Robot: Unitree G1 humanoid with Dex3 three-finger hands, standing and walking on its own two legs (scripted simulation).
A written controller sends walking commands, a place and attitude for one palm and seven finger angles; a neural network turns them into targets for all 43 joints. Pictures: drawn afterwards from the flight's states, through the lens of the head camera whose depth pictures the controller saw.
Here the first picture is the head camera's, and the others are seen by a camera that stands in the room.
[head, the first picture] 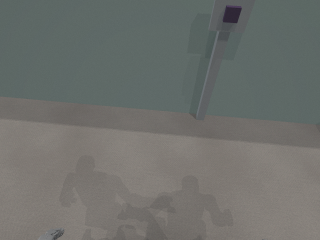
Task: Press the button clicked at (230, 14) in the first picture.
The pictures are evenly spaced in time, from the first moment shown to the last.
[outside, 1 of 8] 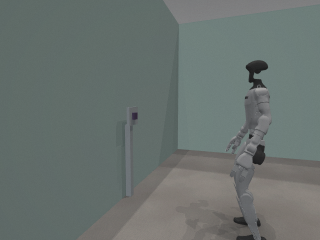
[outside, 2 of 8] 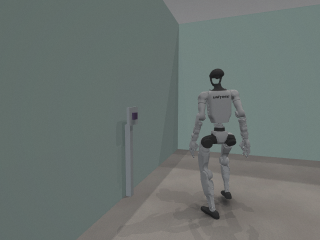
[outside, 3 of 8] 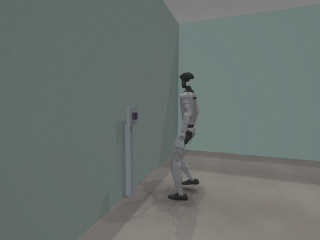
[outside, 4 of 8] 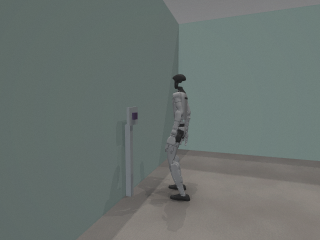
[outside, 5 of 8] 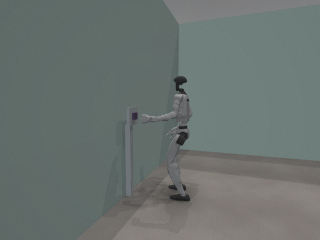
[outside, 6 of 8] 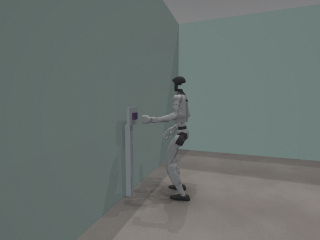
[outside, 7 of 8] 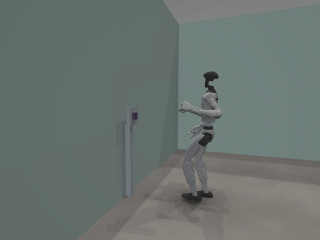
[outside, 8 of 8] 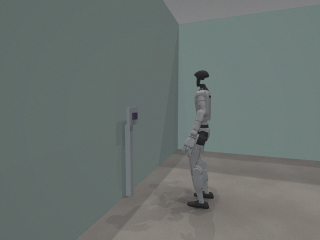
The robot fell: no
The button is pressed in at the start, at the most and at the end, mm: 0 13 0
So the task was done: yes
